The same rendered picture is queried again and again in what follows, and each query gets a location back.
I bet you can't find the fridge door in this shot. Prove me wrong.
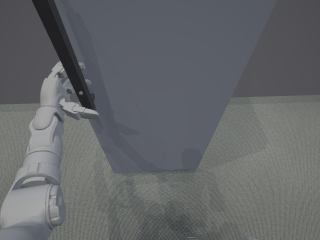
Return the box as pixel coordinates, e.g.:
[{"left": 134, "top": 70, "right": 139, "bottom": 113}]
[{"left": 54, "top": 0, "right": 277, "bottom": 173}]

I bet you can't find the left robot forearm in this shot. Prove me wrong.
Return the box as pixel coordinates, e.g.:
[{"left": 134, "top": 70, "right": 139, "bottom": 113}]
[{"left": 0, "top": 106, "right": 65, "bottom": 229}]

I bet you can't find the left robot upper arm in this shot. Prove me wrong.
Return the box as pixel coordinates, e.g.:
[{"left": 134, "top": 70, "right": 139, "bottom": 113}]
[{"left": 0, "top": 183, "right": 66, "bottom": 240}]

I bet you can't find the handle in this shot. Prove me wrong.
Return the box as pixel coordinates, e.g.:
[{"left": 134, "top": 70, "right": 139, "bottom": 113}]
[{"left": 32, "top": 0, "right": 96, "bottom": 111}]

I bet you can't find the robot left hand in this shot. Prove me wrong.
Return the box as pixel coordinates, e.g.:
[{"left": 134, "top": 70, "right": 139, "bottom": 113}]
[{"left": 40, "top": 61, "right": 100, "bottom": 120}]

